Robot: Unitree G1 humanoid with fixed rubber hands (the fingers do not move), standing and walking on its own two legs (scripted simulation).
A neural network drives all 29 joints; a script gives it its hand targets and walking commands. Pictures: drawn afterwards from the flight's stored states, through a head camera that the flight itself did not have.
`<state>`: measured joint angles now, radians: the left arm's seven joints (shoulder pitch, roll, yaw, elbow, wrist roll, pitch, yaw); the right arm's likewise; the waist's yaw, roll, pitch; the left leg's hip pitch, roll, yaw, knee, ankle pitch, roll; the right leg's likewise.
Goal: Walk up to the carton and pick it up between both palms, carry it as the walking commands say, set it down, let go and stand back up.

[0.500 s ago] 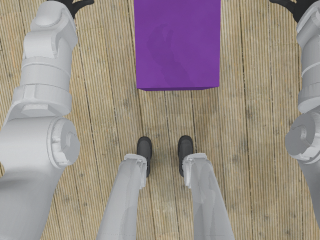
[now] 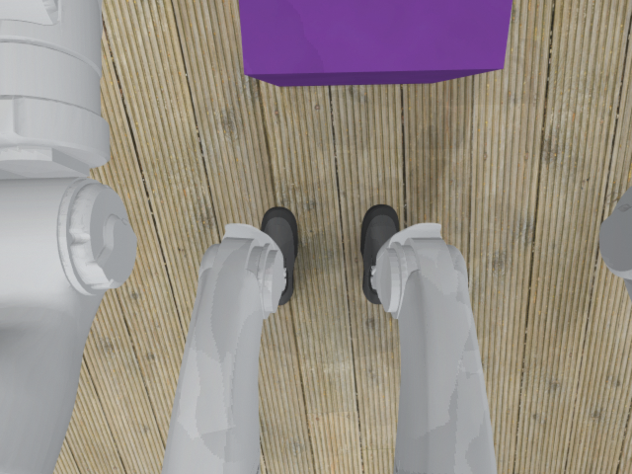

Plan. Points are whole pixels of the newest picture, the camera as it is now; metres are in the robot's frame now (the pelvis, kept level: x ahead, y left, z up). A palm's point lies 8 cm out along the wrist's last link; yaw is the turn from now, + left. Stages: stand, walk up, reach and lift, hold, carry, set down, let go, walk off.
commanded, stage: reach and lift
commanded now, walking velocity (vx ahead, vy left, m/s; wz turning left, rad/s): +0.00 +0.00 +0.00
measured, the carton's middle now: out of the picture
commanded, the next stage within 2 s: none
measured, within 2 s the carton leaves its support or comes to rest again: neither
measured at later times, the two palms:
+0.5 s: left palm out of the picture +0.58 +0.17 -0.28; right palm out of the picture +0.57 -0.25 -0.28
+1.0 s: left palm out of the picture +0.58 +0.17 -0.32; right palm out of the picture +0.58 -0.25 -0.32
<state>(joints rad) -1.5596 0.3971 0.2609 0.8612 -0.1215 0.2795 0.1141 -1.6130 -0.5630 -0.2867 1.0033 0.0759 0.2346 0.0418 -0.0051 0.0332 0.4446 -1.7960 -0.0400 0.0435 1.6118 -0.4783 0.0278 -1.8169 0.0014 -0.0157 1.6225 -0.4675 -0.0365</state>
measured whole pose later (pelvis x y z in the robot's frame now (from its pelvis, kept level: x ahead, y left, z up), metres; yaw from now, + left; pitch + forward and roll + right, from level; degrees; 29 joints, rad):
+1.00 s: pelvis +0.00 +0.00 -0.17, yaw +0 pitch +32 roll +2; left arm -1.60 0.43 0.11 1.09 -0.24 0.18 0.12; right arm -1.70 -0.58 -0.09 1.24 0.23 0.16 -0.03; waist 0.00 0.02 0.52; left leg -2.16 -0.01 0.08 2.24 -0.64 0.04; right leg -2.19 0.00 -0.03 2.24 -0.61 -0.05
